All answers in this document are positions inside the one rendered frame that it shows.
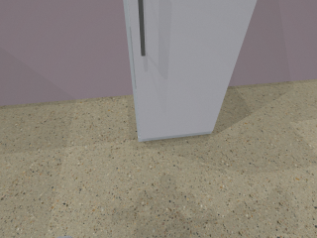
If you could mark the fridge door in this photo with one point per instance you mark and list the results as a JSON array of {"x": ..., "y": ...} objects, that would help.
[{"x": 191, "y": 49}]

